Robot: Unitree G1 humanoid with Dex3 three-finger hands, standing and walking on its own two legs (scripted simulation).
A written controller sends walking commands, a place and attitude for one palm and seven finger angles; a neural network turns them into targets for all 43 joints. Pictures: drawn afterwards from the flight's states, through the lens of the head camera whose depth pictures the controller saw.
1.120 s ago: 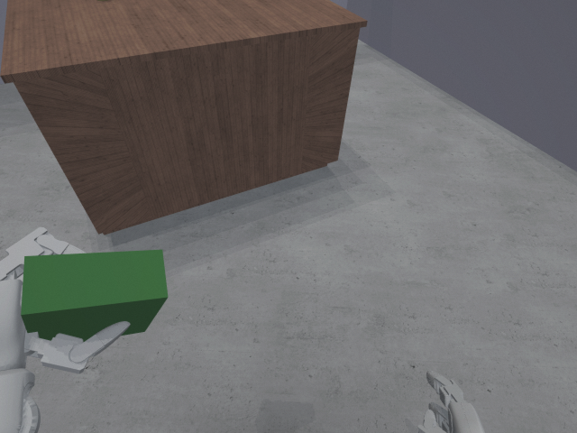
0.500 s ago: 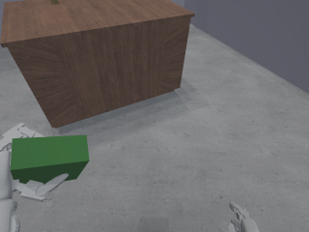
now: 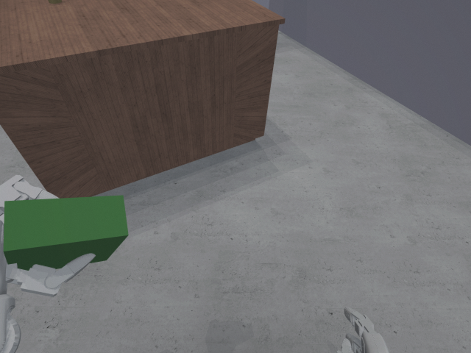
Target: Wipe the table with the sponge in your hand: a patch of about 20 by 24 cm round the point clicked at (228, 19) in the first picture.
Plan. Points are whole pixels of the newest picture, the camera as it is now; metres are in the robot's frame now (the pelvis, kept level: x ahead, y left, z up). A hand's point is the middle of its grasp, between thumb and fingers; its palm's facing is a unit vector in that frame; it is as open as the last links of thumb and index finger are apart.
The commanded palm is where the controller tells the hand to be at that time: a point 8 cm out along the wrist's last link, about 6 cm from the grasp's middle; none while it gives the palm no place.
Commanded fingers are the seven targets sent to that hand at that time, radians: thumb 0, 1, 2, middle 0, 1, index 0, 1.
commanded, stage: walk to a spot facing it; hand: left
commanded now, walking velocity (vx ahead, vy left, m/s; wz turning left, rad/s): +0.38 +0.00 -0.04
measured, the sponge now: (82, 235) +0.23 +0.22 +0.15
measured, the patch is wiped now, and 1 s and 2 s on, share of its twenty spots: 0.00 0.00 0.00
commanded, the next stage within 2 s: none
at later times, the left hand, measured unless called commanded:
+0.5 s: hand (149, 148) +0.37 +0.16 +0.18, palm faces +0.38 -0.78 -0.50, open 9.5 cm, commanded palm +0.31 +0.21 +0.18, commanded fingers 0.00 0.10 1.30 -1.20 -1.60 -1.20 -1.60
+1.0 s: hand (193, 102) +0.51 +0.12 +0.17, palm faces +0.49 -0.74 -0.46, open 9.5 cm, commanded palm +0.45 +0.16 +0.18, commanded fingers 0.00 0.10 1.30 -1.20 -1.60 -1.20 -1.60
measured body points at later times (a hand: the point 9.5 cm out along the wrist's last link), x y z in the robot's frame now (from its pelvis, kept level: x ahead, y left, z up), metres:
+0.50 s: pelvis +0.16 -0.07 +0.00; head +0.21 -0.08 +0.45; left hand +0.34 +0.20 +0.21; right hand +0.31 -0.33 -0.09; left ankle +0.23 +0.08 -0.69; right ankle +0.13 -0.14 -0.73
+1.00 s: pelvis +0.31 -0.13 -0.01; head +0.34 -0.17 +0.44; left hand +0.48 +0.15 +0.20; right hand +0.48 -0.33 -0.14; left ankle +0.27 +0.02 -0.66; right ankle +0.33 -0.22 -0.73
